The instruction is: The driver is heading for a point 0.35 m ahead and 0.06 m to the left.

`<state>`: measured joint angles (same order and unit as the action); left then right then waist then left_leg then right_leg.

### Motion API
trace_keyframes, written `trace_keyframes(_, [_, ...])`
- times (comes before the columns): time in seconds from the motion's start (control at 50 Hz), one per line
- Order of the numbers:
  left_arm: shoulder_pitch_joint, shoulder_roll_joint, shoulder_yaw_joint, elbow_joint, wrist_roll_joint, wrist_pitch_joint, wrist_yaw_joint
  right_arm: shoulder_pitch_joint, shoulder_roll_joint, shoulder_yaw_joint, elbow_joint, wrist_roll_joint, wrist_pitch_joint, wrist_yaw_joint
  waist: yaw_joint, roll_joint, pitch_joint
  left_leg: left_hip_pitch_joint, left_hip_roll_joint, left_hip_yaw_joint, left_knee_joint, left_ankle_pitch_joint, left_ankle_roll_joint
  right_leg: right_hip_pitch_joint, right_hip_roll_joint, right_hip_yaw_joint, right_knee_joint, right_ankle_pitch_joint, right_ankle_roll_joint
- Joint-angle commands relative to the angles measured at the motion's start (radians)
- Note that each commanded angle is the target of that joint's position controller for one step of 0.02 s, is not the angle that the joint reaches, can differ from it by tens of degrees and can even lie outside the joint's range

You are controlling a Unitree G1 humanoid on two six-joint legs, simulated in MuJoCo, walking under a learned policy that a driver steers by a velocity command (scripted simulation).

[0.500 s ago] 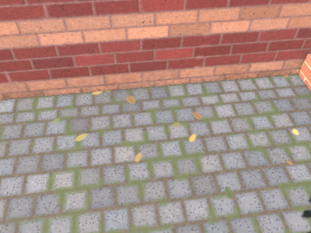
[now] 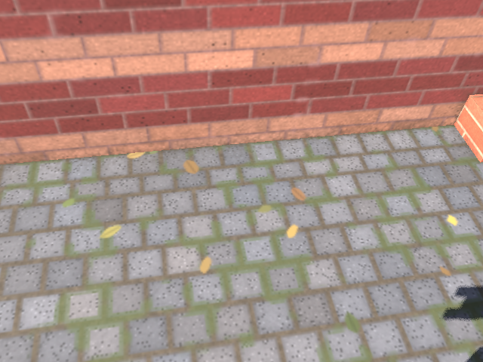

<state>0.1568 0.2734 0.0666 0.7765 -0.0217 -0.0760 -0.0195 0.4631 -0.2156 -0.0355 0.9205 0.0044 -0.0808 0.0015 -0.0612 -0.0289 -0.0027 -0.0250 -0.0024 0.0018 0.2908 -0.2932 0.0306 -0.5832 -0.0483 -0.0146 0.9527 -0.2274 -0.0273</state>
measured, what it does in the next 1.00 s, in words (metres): walks ahead: right foot, then left foot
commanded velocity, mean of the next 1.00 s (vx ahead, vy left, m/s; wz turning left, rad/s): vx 0.20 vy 0.00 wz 0.02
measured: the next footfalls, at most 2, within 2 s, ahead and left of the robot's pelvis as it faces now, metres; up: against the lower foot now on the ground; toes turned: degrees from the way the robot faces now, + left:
right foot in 0.22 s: +0.30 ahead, -0.15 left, +0.00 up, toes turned -2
left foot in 0.64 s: +0.40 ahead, +0.09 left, +0.00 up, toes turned +2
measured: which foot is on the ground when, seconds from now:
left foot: down 0.00-0.24, up 0.26-0.62, down 0.64-1.00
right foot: up 0.00-0.20, down 0.22-1.00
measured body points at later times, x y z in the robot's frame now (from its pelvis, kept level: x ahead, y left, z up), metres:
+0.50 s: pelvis +0.23 -0.06 +0.00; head +0.26 -0.06 +0.45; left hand +0.30 +0.21 -0.13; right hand +0.37 -0.33 -0.12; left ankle +0.32 +0.10 -0.69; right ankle +0.25 -0.14 -0.75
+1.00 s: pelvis +0.32 -0.02 -0.01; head +0.34 -0.02 +0.44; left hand +0.36 +0.25 -0.16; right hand +0.46 -0.27 -0.14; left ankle +0.36 +0.09 -0.75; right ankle +0.26 -0.14 -0.75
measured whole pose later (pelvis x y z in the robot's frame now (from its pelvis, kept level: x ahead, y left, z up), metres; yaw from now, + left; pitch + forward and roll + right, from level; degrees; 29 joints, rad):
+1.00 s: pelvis +0.32 -0.02 -0.01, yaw +1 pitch +0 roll +0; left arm 0.19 0.25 0.02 1.04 0.00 0.01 0.03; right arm 0.11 -0.22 -0.04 0.91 0.00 -0.01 -0.01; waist 0.02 0.00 0.03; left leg -0.32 0.00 0.01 0.54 -0.21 0.02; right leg -0.12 -0.02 -0.04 0.50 -0.37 0.01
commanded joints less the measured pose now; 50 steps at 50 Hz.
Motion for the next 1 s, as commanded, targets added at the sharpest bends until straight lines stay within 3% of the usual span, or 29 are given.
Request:
trace_keyframes(0.02, [-0.191, -0.019, -0.02, -0.113, 0.002, -0.019, -0.019, 0.013, -0.151, -0.026, -0.044, 0.0, 0.003, -0.018, -0.022, 0.126, 0.096, 0.022, 0.184, -0.129, -0.153, 0.32, 0.142, -0.121, 0.004, -0.028, -0.213, 0.149, 0.021])
trace_keyframes(0.08, [-0.259, 0.004, -0.021, -0.139, -0.006, -0.019, -0.029, 0.035, -0.193, -0.035, -0.034, 0.008, 0.0, -0.023, -0.029, 0.15, 0.119, -0.039, 0.208, -0.114, -0.183, 0.279, 0.147, 0.001, 0.027, -0.034, -0.346, 0.231, 0.021])
trace_keyframes(0.14, [-0.267, 0.053, -0.01, -0.152, -0.007, -0.021, -0.033, 0.018, -0.203, -0.044, -0.026, 0.02, 0.002, -0.021, 0.006, 0.151, 0.127, 0.035, 0.258, -0.11, -0.144, 0.385, 0.128, 0.03, 0.024, -0.009, -0.408, 0.208, -0.022])
trace_keyframes(0.18, [-0.171, 0.098, 0.011, -0.131, -0.001, -0.021, -0.028, -0.003, -0.224, -0.052, -0.028, 0.016, 0.01, -0.021, 0.076, 0.163, 0.042, 0.072, 0.251, -0.073, 0.008, 0.724, 0.101, 0.188, 0.067, -0.04, -0.421, 0.166, -0.063])
trace_keyframes(0.2, [-0.023, 0.133, 0.033, -0.086, -0.002, -0.018, -0.019, -0.004, -0.212, -0.048, -0.029, 0.012, 0.017, -0.021, 0.15, 0.151, -0.049, 0.022, 0.212, -0.05, 0.186, 0.848, 0.079, 0.396, 0.092, -0.053, -0.433, 0.167, -0.092])
trace_keyframes(0.22, [0.17, 0.18, 0.053, -0.042, 0.002, -0.014, -0.005, -0.018, -0.192, -0.037, -0.049, 0.0, 0.019, -0.021, 0.234, 0.111, -0.176, -0.18, 0.172, -0.043, 0.445, 0.678, 0.048, 0.708, -0.022, 0.07, -0.399, 0.144, -0.138])
trace_keyframes(0.24, [0.269, 0.285, 0.07, -0.017, 0.031, -0.012, -0.003, 0.114, -0.045, 0.004, -0.072, -0.002, 0.007, -0.015, 0.174, -0.18, -0.368, -0.533, -0.012, -0.014, 0.871, 0.039, -0.027, 1.057, -0.319, 0.548, -0.481, 0.006, -0.295])
trace_keyframes(0.26, [0.254, 0.2, 0.046, -0.013, 0.028, -0.01, -0.006, 0.101, -0.105, -0.01, -0.045, 0.02, -0.016, -0.012, 0.185, -0.208, -0.407, -0.608, -0.048, -0.167, 1.018, -0.28, -0.024, 0.991, -0.366, 0.771, -0.648, 0.021, -0.318])
trace_keyframes(0.28, [0.149, 0.154, 0.027, -0.017, 0.022, -0.011, -0.004, -0.004, -0.185, -0.036, -0.077, 0.046, -0.022, -0.012, 0.157, -0.151, -0.207, -0.671, 0.001, -0.149, 1.072, -0.238, -0.022, 0.82, -0.331, 0.582, -0.647, 0.147, -0.269])
trace_keyframes(0.3, [0.066, 0.118, 0.015, -0.025, 0.018, -0.012, -0.005, -0.06, -0.186, -0.036, -0.089, 0.038, -0.021, -0.017, 0.118, -0.074, -0.122, -0.64, 0.053, -0.105, 1.044, -0.167, -0.022, 0.663, -0.291, 0.419, -0.644, 0.334, -0.244])
trace_keyframes(0.32, [0.008, 0.083, 0.005, -0.024, 0.021, -0.015, -0.012, -0.08, -0.173, -0.04, -0.087, 0.018, -0.013, -0.024, 0.079, -0.02, -0.072, -0.592, 0.087, -0.084, 0.986, -0.124, -0.029, 0.533, -0.239, 0.302, -0.657, 0.469, -0.222])
trace_keyframes(0.36, [-0.038, 0.06, -0.001, -0.009, 0.037, -0.028, -0.019, -0.04, -0.132, -0.041, -0.073, 0.007, 0.018, -0.031, 0.024, -0.047, -0.06, -0.455, 0.117, -0.076, 0.904, -0.068, -0.036, 0.379, -0.182, 0.176, -0.704, 0.586, -0.204])
trace_keyframes(0.4, [-0.042, 0.071, -0.002, 0.022, 0.044, -0.039, -0.016, -0.03, -0.102, -0.037, -0.075, 0.001, 0.036, -0.035, 0.0, -0.044, -0.054, -0.412, 0.109, -0.063, 0.829, -0.027, -0.051, 0.31, -0.172, 0.111, -0.729, 0.696, -0.226])
trace_keyframes(0.46, [-0.057, 0.09, -0.003, 0.054, 0.043, -0.032, 0.003, -0.125, -0.086, -0.026, -0.113, -0.014, 0.045, -0.037, 0.002, -0.045, -0.052, -0.39, 0.119, -0.056, 0.592, 0.107, -0.065, 0.294, -0.142, 0.032, -0.731, 0.71, -0.213])
trace_keyframes(0.5, [-0.032, 0.111, -0.001, 0.074, 0.042, -0.018, 0.013, -0.195, -0.086, -0.019, -0.125, -0.011, 0.046, -0.03, 0.033, -0.043, -0.062, -0.355, 0.105, -0.04, 0.47, 0.196, -0.067, 0.311, -0.132, 0.017, -0.731, 0.651, -0.201])
trace_keyframes(0.56, [0.009, 0.131, -0.001, 0.111, 0.034, 0.003, 0.015, -0.263, -0.119, -0.025, -0.142, -0.005, 0.054, -0.026, 0.059, -0.032, -0.057, -0.327, 0.088, -0.045, 0.361, 0.208, -0.063, 0.357, -0.156, 0.055, -0.714, 0.513, -0.198])
trace_keyframes(0.62, [-0.002, 0.115, -0.011, 0.128, 0.012, 0.021, 0.018, -0.266, -0.135, -0.033, -0.143, -0.018, 0.054, -0.025, 0.034, -0.02, -0.046, -0.232, 0.06, -0.024, 0.189, 0.235, -0.028, 0.363, -0.136, 0.078, -0.624, 0.322, -0.152])
trace_keyframes(0.64, [0.042, 0.081, -0.023, 0.142, 0.015, 0.022, 0.019, -0.257, -0.163, -0.04, -0.14, -0.025, 0.051, -0.029, 0.037, 0.013, -0.05, -0.156, 0.085, -0.055, 0.11, 0.378, -0.008, 0.348, -0.09, 0.073, -0.576, 0.237, -0.102])
trace_keyframes(0.66, [0.102, 0.054, -0.032, 0.148, 0.04, 0.017, 0.02, -0.251, -0.22, -0.051, -0.147, -0.026, 0.053, -0.038, 0.076, 0.094, -0.088, -0.052, 0.173, -0.139, 0.136, 0.623, 0.021, 0.305, -0.021, 0.032, -0.501, 0.1, -0.049])
trace_keyframes(0.68, [0.215, 0.015, -0.04, 0.173, 0.044, 0.016, 0.021, -0.286, -0.218, -0.046, -0.141, -0.025, 0.061, -0.041, 0.151, 0.217, -0.126, -0.004, 0.239, -0.208, 0.16, 0.625, 0.114, 0.248, 0.034, -0.003, -0.493, -0.093, -0.004])
trace_keyframes(0.7, [0.161, 0.037, -0.04, 0.174, 0.039, 0.027, 0.03, -0.306, -0.144, -0.033, -0.139, -0.018, 0.065, -0.03, 0.111, 0.204, -0.124, -0.072, 0.214, -0.214, 0.134, 0.459, 0.125, 0.304, 0.028, -0.003, -0.51, -0.096, 0.015])
trace_keyframes(0.72, [0.115, 0.068, -0.034, 0.17, 0.032, 0.042, 0.036, -0.336, -0.117, -0.026, -0.139, -0.015, 0.066, -0.021, 0.104, 0.17, -0.086, -0.126, 0.165, -0.179, 0.128, 0.353, 0.092, 0.322, 0.028, -0.006, -0.527, -0.071, 0.018])
trace_keyframes(0.78, [0.093, 0.09, -0.028, 0.187, 0.031, 0.073, 0.047, -0.35, -0.138, -0.031, -0.125, -0.013, 0.055, -0.012, 0.093, 0.117, -0.052, -0.156, 0.107, -0.117, 0.158, 0.367, 0.044, 0.338, 0.017, 0.0, -0.534, -0.011, 0.012])
trace_keyframes(0.88, [0.083, 0.084, -0.028, 0.221, 0.022, 0.074, 0.048, -0.34, -0.132, -0.031, -0.083, -0.008, 0.049, -0.017, 0.08, 0.061, -0.085, -0.102, 0.089, -0.087, 0.213, 0.542, 0.056, 0.375, 0.003, 0.004, -0.517, 0.123, 0.015])
trace_keyframes(1.0, [0.086, 0.072, -0.029, 0.259, 0.023, 0.088, 0.053, -0.366, -0.125, -0.032, -0.045, -0.006, 0.063, -0.02, 0.083, 0.033, -0.054, -0.122, 0.073, -0.07, 0.209, 0.473, 0.058, 0.384, 0.003, -0.002, -0.52, 0.099, 0.019])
